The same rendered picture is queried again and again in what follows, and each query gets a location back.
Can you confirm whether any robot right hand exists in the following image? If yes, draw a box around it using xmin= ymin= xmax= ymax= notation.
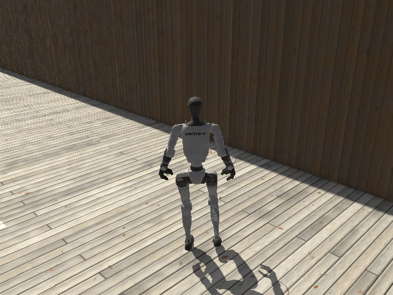
xmin=221 ymin=167 xmax=236 ymax=181

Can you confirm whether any left robot forearm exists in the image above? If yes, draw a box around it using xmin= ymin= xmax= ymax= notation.
xmin=160 ymin=148 xmax=172 ymax=171

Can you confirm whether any robot left shin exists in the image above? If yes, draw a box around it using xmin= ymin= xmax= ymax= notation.
xmin=181 ymin=203 xmax=192 ymax=242

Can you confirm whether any robot left hand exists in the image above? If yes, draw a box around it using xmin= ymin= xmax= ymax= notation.
xmin=159 ymin=168 xmax=173 ymax=180

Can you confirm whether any robot left upper arm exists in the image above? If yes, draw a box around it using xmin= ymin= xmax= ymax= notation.
xmin=165 ymin=124 xmax=183 ymax=157

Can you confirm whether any right robot forearm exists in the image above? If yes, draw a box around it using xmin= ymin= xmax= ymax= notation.
xmin=221 ymin=148 xmax=234 ymax=170

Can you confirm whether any right robot thigh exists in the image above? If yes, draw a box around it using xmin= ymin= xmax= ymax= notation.
xmin=205 ymin=170 xmax=217 ymax=207

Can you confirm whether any robot right upper arm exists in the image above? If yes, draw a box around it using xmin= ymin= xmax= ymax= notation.
xmin=208 ymin=123 xmax=227 ymax=157

